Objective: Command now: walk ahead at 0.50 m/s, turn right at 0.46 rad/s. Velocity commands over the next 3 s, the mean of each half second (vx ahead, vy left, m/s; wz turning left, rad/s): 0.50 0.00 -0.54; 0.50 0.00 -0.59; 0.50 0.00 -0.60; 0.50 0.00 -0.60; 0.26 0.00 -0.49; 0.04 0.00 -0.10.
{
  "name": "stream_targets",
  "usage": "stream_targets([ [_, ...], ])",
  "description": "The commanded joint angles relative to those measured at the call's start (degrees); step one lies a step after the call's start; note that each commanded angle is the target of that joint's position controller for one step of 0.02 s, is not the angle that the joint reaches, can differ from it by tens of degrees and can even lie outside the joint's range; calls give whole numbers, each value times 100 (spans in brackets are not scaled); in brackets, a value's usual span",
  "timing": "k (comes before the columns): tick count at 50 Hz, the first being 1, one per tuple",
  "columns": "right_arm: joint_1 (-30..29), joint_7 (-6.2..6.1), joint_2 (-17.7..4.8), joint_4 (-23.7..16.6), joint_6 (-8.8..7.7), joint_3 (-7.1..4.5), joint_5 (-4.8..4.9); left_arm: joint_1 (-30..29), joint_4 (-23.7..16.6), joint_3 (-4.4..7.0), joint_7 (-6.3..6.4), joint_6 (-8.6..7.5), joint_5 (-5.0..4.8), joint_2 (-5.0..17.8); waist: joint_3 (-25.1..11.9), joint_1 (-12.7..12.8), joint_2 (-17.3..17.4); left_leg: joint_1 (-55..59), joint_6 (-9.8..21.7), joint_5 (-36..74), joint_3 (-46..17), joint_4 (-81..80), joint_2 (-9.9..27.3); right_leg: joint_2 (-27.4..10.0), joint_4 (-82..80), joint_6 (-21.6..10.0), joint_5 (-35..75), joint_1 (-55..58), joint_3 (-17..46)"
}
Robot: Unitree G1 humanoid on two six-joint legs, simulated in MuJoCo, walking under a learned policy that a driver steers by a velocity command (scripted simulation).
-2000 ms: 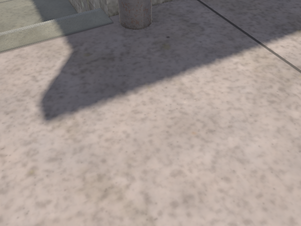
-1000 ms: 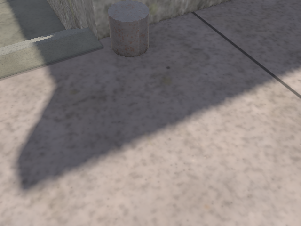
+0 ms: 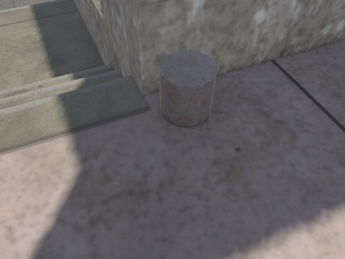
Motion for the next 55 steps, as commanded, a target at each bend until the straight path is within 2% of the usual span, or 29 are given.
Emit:
stream_targets([
  [1,-390,-107,-778,-353,-95,-142,1,-24,-308,-2,-80,-7,60,82,229,218,590,-140,745,1210,-551,-1023,1581,-125,-769,32,838,-154,142],
  [6,9,-178,-985,-246,7,-219,115,-953,-723,-102,-277,-9,84,14,539,-98,453,526,666,1311,-59,-901,1765,-7,-1822,-102,914,-290,-370],
  [9,24,-169,-1134,-240,111,-277,213,-1085,-940,-80,-372,9,63,124,495,-21,568,996,545,2361,148,-398,1883,189,-2117,-313,229,-55,-682],
  [11,-140,-172,-1323,-309,183,-323,276,-632,-953,40,-381,30,40,361,95,314,775,1096,418,4370,291,522,1850,618,-2118,-530,-349,816,-1059],
  [12,-284,-162,-1381,-348,232,-326,315,67,-813,169,-367,30,9,576,-270,737,748,963,296,5000,416,1520,1701,919,-2377,-697,-313,1726,-1226],
  [13,-277,-150,-1333,-379,241,-291,307,994,-560,389,-285,38,-5,969,-789,1169,532,273,50,4435,488,2933,1441,1160,-2757,-913,28,3251,-1085],
  [14,-216,-143,-736,-555,179,-108,39,1401,-450,524,-175,73,-2,1588,-987,986,-798,-1495,-247,399,397,4913,953,-42,-2912,-1278,406,4537,907],
  [15,133,-85,-308,-870,-57,39,106,1222,-682,489,-236,-43,75,1809,-1985,450,-1375,-3378,-451,-2422,-963,6443,-202,-1121,-4101,-2446,-1114,5988,4388],
  [16,-694,-23,-835,-975,-257,-53,361,1332,-704,333,-296,-122,103,1301,-1761,853,-364,-4044,-285,-2069,-1661,6662,40,-1145,-4635,-2097,-1121,5943,4275],
  [17,-931,-2,-859,-1050,-347,-57,449,1138,-687,262,-287,-189,95,1038,-1105,746,-232,-4327,-110,-1526,-1600,6352,275,-983,-4553,-1872,-744,5379,3415],
  [18,-886,-57,-832,-922,-363,-61,318,675,-802,190,-275,-227,72,815,-729,465,257,-3966,-74,-1053,-1636,5889,570,-713,-4476,-1656,-162,4492,2680],
  [19,-819,-95,-925,-869,-313,-124,176,314,-905,127,-247,-235,88,606,-565,244,227,-3485,-104,-787,-1658,5404,740,-493,-4498,-1539,353,3763,2139],
  [20,-732,-88,-958,-853,-222,-156,150,180,-992,82,-209,-240,141,505,-528,107,128,-3110,-139,-618,-1682,5188,835,-351,-4613,-1492,609,3344,1889],
  [22,-790,-92,-834,-914,-90,-150,95,292,-1009,102,-129,-266,117,636,-440,48,138,-2953,-285,-429,-1587,4659,808,-220,-4744,-1498,1093,2992,1607],
  [25,-1392,-109,-691,-1131,-20,-97,43,663,-975,151,-4,-267,84,849,-218,220,100,-3219,-497,370,-1483,3548,634,-63,-4814,-1411,1403,2867,1302],
  [29,-2126,-11,-555,-1351,-77,-12,109,936,-958,129,53,-203,62,801,-51,514,-231,-2897,-498,1553,-1444,1914,281,199,-4740,-1112,776,2748,1129],
  [33,-2542,122,-675,-1572,-179,10,164,1202,-882,139,70,-152,46,820,28,677,-294,-2677,-402,1634,-1510,1217,104,25,-4384,-1045,554,3071,1532],
  [36,-2338,185,-886,-1589,-279,-36,193,1179,-924,155,123,-83,57,846,-23,522,-459,-2350,-251,999,-1568,935,38,-138,-3898,-956,741,3455,1986],
  [38,-1458,147,-1102,-1371,-334,-140,147,993,-1037,119,114,-64,74,756,-399,59,-546,-1112,4,871,-1407,658,-27,145,-3155,-749,1518,3345,1947],
  [39,-576,113,-1348,-1250,-345,-216,24,833,-1171,25,74,-88,134,529,-1133,-379,-305,398,333,840,-1913,931,595,467,-1890,-549,1399,2703,1636],
  [40,282,71,-1797,-1144,-283,-331,-94,1380,-1316,-66,85,-134,79,176,-2046,-333,1023,2566,1067,64,-4030,767,1910,1277,135,-106,-447,842,887],
  [41,325,121,-1610,-1054,-223,-281,39,1768,-1361,-108,75,-178,-30,352,-2232,-145,2239,2957,1458,-939,-5841,164,2559,1198,1203,-11,-2591,-317,793],
  [42,-13,103,-1082,-1180,-175,-145,123,1448,-1293,6,63,-147,-63,868,-1404,-233,1404,2287,1216,-1496,-5161,66,2369,820,1659,42,-2176,-696,850],
  [43,-268,80,-856,-1232,-113,-73,113,956,-1372,28,52,-106,-1,952,-802,-258,828,1443,961,-1189,-4167,-1,2094,586,1622,54,-1709,-618,590],
  [44,-525,80,-794,-1206,-75,-35,66,687,-1465,40,43,-93,63,873,-375,-116,605,654,854,-626,-3550,-177,1831,410,1324,46,-1362,-430,493],
  [45,-650,74,-698,-1178,-85,7,31,632,-1509,63,23,-64,88,801,-192,22,696,186,790,-156,-3101,-322,1647,230,1059,25,-1157,-214,501],
  [48,-657,95,-790,-1053,-153,-27,69,708,-1614,10,-27,46,7,469,-90,163,852,-270,871,513,-2245,-712,1495,45,714,52,-850,-36,333],
  [51,-548,67,-1016,-949,-169,-97,60,418,-1804,-10,-37,56,56,432,-54,133,646,-114,952,1127,-1682,-865,1556,-19,115,150,-172,-368,335],
  [55,-416,19,-1160,-877,-97,-116,100,-158,-1963,-73,-166,-14,54,316,58,-90,593,106,743,1549,-828,-827,1352,80,-1242,130,974,-157,-11],
])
